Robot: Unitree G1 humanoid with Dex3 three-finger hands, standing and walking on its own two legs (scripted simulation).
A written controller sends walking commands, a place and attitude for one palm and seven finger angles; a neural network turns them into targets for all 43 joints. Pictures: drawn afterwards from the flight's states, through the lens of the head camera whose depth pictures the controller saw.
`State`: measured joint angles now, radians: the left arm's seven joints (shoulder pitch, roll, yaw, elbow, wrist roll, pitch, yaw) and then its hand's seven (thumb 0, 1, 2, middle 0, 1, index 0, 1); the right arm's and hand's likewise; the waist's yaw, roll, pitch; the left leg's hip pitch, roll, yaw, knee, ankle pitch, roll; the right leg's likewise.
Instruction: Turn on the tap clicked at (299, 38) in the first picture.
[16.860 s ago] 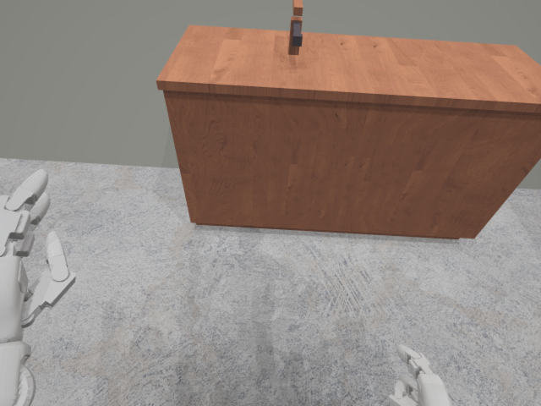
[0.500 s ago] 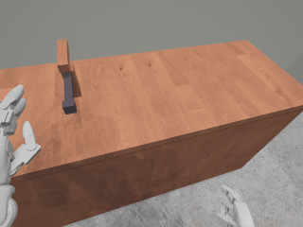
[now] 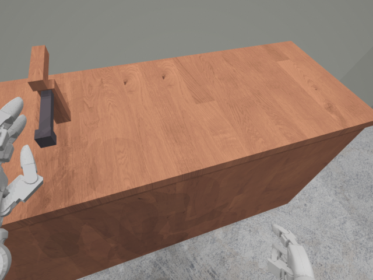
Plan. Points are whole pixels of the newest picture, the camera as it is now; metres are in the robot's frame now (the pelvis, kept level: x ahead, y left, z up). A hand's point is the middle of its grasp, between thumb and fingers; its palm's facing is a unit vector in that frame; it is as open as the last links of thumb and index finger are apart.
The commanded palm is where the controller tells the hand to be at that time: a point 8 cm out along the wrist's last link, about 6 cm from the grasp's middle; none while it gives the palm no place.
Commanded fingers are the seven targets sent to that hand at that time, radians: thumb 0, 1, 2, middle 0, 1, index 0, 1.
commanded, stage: shuffle to correct the standing spot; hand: left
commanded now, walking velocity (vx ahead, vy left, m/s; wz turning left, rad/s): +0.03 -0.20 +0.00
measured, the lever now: (45, 137) +0.34 +0.31 +0.11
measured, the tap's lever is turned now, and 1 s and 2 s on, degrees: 0 0 0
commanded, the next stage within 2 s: come to a stop and stand still in 0.20 s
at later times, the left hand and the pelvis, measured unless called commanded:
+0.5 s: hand (32, 200) +0.19 +0.23 +0.17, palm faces +0.38 -0.85 -0.37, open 7.4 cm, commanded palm +0.14 +0.27 +0.18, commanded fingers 0.00 0.90 0.90 -0.20 -0.30 -0.20 -0.30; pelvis -0.01 -0.01 +0.00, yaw +1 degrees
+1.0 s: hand out of the picture +0.20 +0.29 +0.17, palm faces +0.40 -0.85 -0.36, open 7.4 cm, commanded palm +0.14 +0.32 +0.18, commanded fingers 0.00 0.90 0.90 -0.20 -0.30 -0.20 -0.30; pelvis -0.02 +0.04 +0.01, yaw +1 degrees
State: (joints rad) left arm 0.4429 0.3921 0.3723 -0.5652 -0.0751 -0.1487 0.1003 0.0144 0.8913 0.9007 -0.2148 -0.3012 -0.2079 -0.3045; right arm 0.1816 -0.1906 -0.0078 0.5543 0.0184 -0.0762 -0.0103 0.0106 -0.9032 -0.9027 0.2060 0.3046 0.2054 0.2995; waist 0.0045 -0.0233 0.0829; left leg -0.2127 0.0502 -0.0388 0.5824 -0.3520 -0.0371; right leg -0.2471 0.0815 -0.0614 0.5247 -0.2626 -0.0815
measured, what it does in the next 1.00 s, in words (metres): stands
